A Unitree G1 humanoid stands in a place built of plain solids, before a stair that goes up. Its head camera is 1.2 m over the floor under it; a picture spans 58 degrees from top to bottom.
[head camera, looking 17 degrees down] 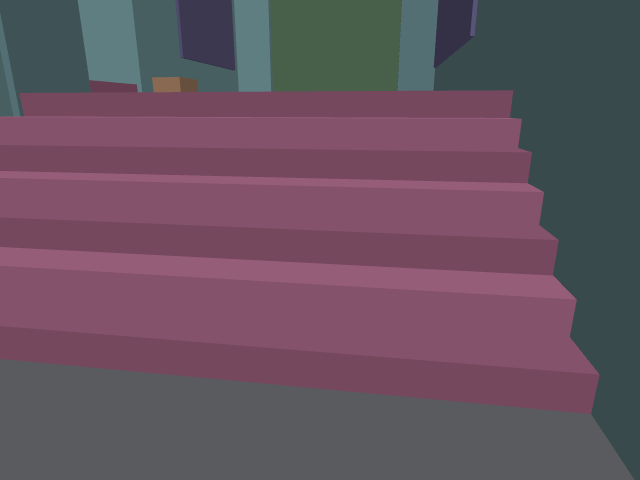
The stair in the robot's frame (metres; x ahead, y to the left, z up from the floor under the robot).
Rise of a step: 0.19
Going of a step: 0.30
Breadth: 4.03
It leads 9 degrees to the right of straight ahead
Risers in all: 7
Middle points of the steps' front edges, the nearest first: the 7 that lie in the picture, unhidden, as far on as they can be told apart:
1.78 0.87 0.19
2.08 0.83 0.38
2.37 0.78 0.57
2.67 0.74 0.75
2.96 0.70 0.94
3.26 0.65 1.13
3.56 0.61 1.32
